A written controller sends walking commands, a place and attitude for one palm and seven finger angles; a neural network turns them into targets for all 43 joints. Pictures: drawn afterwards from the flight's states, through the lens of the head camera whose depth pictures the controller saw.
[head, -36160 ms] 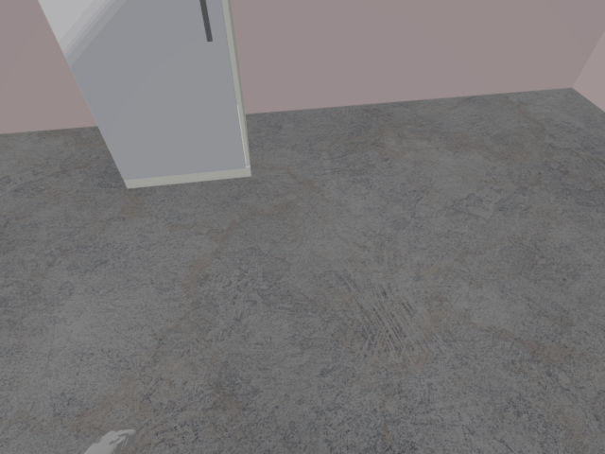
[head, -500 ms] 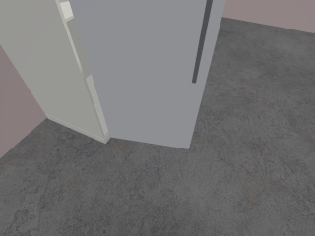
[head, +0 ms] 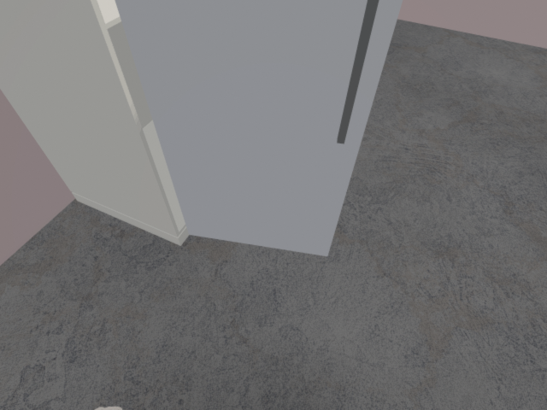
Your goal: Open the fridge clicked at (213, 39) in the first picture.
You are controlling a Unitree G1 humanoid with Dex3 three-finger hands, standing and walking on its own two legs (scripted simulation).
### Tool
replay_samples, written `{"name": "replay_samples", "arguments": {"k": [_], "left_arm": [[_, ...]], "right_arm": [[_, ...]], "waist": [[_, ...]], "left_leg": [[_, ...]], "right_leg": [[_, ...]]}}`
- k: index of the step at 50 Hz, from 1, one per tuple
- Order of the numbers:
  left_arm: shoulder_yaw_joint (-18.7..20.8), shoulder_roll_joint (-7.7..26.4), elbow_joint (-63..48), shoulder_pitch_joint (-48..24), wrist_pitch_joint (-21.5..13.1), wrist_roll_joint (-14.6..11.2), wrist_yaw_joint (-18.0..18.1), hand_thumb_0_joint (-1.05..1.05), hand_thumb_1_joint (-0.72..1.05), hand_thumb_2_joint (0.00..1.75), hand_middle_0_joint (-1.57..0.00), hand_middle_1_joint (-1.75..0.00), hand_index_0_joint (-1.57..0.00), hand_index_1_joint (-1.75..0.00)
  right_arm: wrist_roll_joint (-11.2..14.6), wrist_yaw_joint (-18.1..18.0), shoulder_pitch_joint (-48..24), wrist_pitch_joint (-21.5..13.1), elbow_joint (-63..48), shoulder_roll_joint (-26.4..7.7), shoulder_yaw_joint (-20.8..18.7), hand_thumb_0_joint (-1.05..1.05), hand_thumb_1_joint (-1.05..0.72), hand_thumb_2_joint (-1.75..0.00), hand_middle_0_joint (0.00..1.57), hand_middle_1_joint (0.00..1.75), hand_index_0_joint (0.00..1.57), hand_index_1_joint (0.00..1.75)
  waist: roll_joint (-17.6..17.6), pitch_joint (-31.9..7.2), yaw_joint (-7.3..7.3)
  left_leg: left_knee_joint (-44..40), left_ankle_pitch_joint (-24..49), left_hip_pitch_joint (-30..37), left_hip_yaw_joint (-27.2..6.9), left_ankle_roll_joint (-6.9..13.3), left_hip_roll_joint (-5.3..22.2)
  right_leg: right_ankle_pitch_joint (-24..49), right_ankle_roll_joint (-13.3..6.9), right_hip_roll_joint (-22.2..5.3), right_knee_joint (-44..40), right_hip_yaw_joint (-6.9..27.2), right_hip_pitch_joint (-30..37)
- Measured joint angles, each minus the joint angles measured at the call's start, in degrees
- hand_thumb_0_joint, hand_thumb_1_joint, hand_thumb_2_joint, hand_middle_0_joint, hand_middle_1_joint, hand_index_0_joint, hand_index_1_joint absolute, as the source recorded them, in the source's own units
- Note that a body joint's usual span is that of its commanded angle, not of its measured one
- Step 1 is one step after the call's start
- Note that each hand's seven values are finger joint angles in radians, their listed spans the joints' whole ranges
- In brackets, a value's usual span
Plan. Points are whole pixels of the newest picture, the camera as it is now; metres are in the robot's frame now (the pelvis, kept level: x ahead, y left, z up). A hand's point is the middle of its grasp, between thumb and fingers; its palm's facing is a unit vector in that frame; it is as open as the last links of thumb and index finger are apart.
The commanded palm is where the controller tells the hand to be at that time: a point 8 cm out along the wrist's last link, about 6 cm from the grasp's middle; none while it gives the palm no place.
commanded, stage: look to check the result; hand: right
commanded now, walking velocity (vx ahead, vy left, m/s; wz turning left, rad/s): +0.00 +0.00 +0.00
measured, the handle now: (358, 61) +0.74 -0.12 +0.14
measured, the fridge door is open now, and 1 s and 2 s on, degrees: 75 75 75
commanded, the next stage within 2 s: stand and wait in 0.16 s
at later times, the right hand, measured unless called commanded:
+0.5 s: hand out of the picture +0.10 -0.22 -0.16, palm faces -0.04 +0.95 -0.31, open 7.3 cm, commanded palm none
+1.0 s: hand out of the picture +0.08 -0.21 -0.17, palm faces -0.04 +0.95 -0.30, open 7.3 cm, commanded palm none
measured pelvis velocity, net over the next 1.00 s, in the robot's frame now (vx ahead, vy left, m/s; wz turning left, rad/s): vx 0.01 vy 0.02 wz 0.01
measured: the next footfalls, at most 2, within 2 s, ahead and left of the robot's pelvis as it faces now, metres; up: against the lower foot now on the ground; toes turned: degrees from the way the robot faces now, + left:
none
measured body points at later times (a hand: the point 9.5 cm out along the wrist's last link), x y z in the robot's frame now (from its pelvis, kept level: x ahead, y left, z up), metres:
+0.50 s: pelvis +0.02 +0.02 +0.00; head +0.04 +0.01 +0.45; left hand +0.10 +0.31 -0.13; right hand +0.10 -0.27 -0.14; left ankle -0.05 +0.12 -0.75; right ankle +0.04 -0.10 -0.75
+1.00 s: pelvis +0.01 +0.02 +0.00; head +0.03 +0.02 +0.45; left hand +0.08 +0.30 -0.14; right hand +0.08 -0.26 -0.14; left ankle -0.05 +0.12 -0.75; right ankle +0.04 -0.10 -0.75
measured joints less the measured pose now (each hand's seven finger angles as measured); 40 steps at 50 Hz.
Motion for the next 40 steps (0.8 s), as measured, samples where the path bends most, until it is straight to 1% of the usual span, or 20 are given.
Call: {"name": "replay_samples", "arguments": {"k": [9,21,40], "left_arm": [[-0.1,0.1,0.0,-0.6,0.0,0.0,0.0,0.01,0.91,0.90,-0.21,-0.30,-0.21,-0.30],[-0.2,0.2,0.0,0.1,0.0,0.0,0.4,0.01,0.91,0.90,-0.21,-0.30,-0.21,-0.30],[-0.3,-1.3,0.7,1.8,0.4,0.0,0.6,0.01,0.91,0.90,-0.21,-0.30,-0.21,-0.30]], "right_arm": [[0.0,-0.2,-0.5,-0.2,-0.4,0.2,0.2,0.00,-0.90,-0.90,0.21,0.30,0.21,0.30],[0.0,-0.3,-0.6,-0.2,-0.9,0.9,0.2,0.00,-0.90,-0.90,0.21,0.30,0.21,0.30],[0.2,-0.5,0.9,0.1,-0.2,1.7,0.2,0.00,-0.90,-0.90,0.21,0.30,0.21,0.30]], "waist": [[0.4,-0.4,-0.03],[1.2,-0.8,0.28],[0.9,-0.1,0.31]], "left_leg": [[-0.7,-0.4,1.1,-0.1,0.4,-0.3],[-1.4,-0.8,2.5,-0.2,0.9,-0.8],[-2.0,-0.5,3.1,-0.4,1.4,-1.5]], "right_leg": [[-0.7,0.5,-0.3,-0.3,0.0,0.9],[-1.5,1.2,-0.8,-0.2,-0.1,2.1],[-1.6,1.6,-1.5,-0.1,-0.1,2.5]]}}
